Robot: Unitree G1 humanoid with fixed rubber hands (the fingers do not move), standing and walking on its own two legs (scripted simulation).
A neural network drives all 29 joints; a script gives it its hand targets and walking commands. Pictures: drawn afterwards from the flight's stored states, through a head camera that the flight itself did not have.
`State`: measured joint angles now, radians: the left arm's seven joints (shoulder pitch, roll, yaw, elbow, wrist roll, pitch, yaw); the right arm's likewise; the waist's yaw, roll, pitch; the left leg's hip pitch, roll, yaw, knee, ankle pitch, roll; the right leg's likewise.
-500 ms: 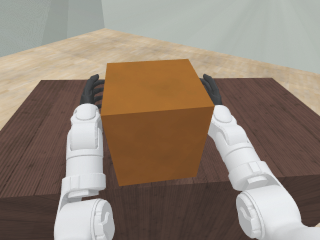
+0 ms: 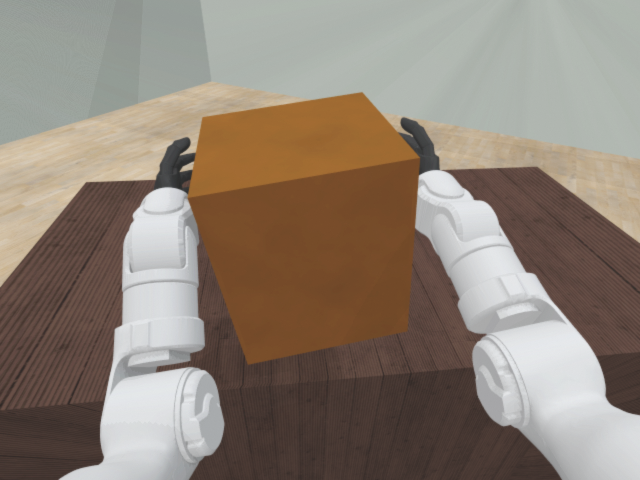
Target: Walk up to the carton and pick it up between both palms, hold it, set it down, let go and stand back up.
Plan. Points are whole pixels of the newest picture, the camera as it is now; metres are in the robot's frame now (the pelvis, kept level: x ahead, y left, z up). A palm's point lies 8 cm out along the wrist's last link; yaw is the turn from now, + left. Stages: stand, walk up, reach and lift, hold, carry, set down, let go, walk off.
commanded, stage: reach and lift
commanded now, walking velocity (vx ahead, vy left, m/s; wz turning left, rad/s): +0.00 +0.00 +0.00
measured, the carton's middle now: (306, 225) +0.38 +0.01 +0.20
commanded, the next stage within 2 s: hold in 0.82 s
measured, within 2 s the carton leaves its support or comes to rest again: neither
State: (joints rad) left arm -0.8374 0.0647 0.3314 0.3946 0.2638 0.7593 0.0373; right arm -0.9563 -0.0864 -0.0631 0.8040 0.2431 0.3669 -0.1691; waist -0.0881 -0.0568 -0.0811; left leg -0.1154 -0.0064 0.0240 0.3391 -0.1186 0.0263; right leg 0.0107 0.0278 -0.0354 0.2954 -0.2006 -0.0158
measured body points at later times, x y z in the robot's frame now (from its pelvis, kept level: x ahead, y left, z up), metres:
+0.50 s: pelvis +0.02 +0.00 +0.00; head -0.06 +0.02 +0.44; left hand +0.40 +0.16 +0.26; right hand +0.41 -0.14 +0.29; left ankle +0.05 +0.10 -0.75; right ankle -0.02 -0.10 -0.75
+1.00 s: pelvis +0.01 +0.00 +0.00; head -0.08 +0.02 +0.44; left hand +0.39 +0.16 +0.29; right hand +0.39 -0.15 +0.31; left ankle +0.05 +0.10 -0.75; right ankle -0.02 -0.10 -0.75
